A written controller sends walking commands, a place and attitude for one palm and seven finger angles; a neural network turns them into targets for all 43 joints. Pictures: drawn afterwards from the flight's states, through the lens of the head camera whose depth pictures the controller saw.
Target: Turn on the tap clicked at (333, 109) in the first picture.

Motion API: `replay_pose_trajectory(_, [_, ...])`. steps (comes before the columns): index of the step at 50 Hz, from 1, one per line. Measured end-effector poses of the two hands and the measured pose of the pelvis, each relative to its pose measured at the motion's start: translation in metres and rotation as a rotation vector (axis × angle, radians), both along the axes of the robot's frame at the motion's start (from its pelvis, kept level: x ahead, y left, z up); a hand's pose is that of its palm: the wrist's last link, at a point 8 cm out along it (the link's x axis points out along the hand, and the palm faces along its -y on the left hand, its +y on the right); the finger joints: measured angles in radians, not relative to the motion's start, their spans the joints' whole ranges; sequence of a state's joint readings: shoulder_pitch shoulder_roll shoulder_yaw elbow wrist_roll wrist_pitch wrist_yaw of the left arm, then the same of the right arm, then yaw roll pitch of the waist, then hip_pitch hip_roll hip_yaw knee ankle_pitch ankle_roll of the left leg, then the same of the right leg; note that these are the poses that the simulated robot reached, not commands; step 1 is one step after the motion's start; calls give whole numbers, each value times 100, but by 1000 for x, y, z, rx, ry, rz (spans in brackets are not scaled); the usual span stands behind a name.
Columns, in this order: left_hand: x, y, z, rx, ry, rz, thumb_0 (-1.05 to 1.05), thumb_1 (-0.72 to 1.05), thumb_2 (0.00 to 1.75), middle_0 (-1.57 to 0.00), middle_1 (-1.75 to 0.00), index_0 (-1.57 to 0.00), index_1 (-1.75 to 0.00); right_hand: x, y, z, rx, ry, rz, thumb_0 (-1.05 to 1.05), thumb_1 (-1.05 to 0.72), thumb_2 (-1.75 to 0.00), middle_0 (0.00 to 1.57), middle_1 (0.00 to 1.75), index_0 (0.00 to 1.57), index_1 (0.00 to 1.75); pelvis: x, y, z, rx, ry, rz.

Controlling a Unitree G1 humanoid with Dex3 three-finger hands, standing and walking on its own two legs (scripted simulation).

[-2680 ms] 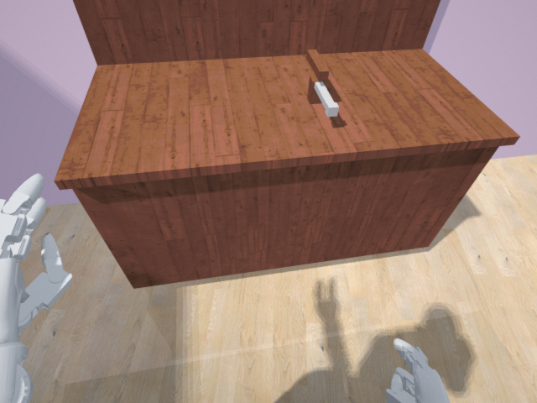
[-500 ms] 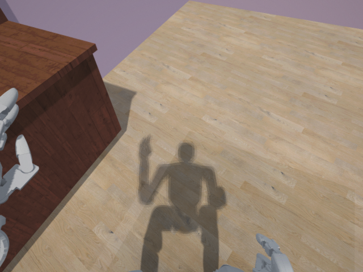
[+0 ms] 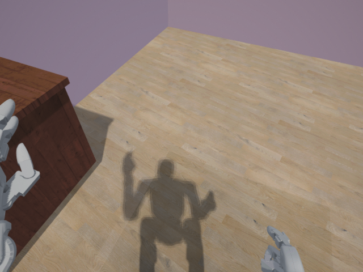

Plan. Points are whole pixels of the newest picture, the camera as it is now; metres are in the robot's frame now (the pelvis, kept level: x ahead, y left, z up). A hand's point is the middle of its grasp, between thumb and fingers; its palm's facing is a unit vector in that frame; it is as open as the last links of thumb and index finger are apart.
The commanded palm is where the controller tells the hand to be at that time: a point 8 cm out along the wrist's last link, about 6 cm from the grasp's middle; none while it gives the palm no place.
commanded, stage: walk to a spot facing it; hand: left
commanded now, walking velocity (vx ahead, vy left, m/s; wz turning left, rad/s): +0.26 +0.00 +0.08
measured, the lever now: out of the picture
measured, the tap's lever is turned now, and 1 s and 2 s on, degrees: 0 0 0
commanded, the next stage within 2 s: turn to face it in 0.06 s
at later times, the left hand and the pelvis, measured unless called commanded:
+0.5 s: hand (71, 134) +0.31 +0.22 +0.18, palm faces +0.47 -0.76 -0.45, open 7.4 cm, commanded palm +0.24 +0.26 +0.19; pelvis +0.12 -0.04 -0.01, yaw +8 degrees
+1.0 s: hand (85, 163) +0.25 +0.17 +0.18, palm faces +0.70 -0.58 -0.42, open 7.4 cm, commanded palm +0.17 +0.20 +0.19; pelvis +0.15 -0.13 +0.01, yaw +26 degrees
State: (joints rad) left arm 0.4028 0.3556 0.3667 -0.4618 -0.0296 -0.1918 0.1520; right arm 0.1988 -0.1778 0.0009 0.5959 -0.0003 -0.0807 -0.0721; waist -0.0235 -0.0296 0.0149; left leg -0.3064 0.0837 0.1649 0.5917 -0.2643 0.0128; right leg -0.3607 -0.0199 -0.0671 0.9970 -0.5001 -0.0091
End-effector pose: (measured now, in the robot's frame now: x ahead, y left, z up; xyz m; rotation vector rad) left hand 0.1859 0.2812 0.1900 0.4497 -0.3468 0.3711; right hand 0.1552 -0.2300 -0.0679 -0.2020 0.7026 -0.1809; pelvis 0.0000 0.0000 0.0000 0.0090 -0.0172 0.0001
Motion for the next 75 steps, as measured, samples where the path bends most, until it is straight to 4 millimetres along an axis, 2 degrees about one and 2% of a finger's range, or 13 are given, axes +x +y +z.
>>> replay_pose_trajectory(6, [21, -28, 15, 78, 49, -13, 2, 89, 90, -21, -30, -21, -30, 34, 22, -11, 124, 17, 68, 1, -90, -90, 20, 30, 20, 30, 32, -19, 5, -24, 14, -2])
replay_pose_trajectory(13, [51, -43, 3, 61, 77, 69, 1, 89, 90, -22, -30, -21, -30, 69, -9, -43, 104, 158, 114, 1, -90, -90, 21, 30, 21, 30, 70, -41, -3, -5, 11, 61])
replay_pose_trajectory(18, [67, -40, -3, 45, 123, 102, 1, 89, 90, -22, -30, -21, -30, 98, -37, -28, 4, 204, 110, 1, -90, -90, 21, 30, 20, 30, 95, -45, 6, 23, 22, 105])
replay_pose_trajectory(22, [75, -33, 0, 69, 82, 96, 1, 89, 90, -22, -30, -22, -30, 132, -47, -16, -78, 152, 112, 1, -91, -90, 20, 30, 20, 30, 113, -38, -2, 22, 28, 130])
replay_pose_trajectory(29, [86, -24, 15, 143, 28, 107, 1, 89, 90, -22, -30, -21, -30, 179, -24, -5, -13, 62, 166, 1, -91, -90, 20, 30, 20, 30, 130, -48, -2, -22, 20, 200])
replay_pose_trajectory(36, [57, -47, 23, 118, 107, 227, 1, 89, 90, -22, -30, -21, -30, 205, -4, -9, 96, 33, 306, 1, -90, -90, 20, 30, 20, 30, 148, -76, 4, -51, 32, 275])
replay_pose_trajectory(42, [35, -73, 8, 46, 127, 395, 1, 89, 90, -22, -30, -21, -30, 226, -14, -32, 102, 72, 423, 1, -90, -90, 21, 30, 20, 30, 153, -107, -3, -8, 8, 347])
replay_pose_trajectory(47, [22, -85, 1, -30, 153, 458, 1, 89, 90, -22, -30, -21, -30, 237, -32, -19, 35, 92, 453, 1, -90, -90, 20, 30, 20, 30, 154, -121, 9, 37, 9, 421])
replay_pose_trajectory(55, [-18, -91, 15, 32, 81, 495, 1, 89, 90, -22, -30, -22, -30, 254, -39, 5, -76, 27, 513, 1, -91, -90, 20, 30, 20, 30, 142, -128, 8, 23, 48, 520])
replay_pose_trajectory(58, [-40, -86, 13, 55, 29, 512, 1, 89, 90, -22, -30, -21, -30, 254, -31, 3, -87, -8, 531, 1, -91, -90, 20, 30, 20, 30, 132, -125, -5, 9, 44, 547])
replay_pose_trajectory(62, [-65, -86, 7, 55, 55, 564, 1, 89, 90, -22, -30, -21, -30, 236, -13, 1, -24, 14, 598, 1, -91, -90, 20, 30, 20, 30, 124, -135, 0, -4, 25, 605])
replay_pose_trajectory(69, [-103, -125, 19, 53, 95, 653, 1, 89, 90, -21, -30, -21, -30, 207, 6, -13, 99, 76, 741, 1, -90, -90, 20, 30, 20, 30, 121, -161, 5, -30, 5, 670])
replay_pose_trajectory(75, [-119, -158, 10, 29, 106, 766, 1, 89, 90, -21, -30, -21, -30, 208, -8, -37, 124, 118, 818, 1, -90, -90, 21, 30, 21, 30, 118, -194, -3, -1, -17, 709])
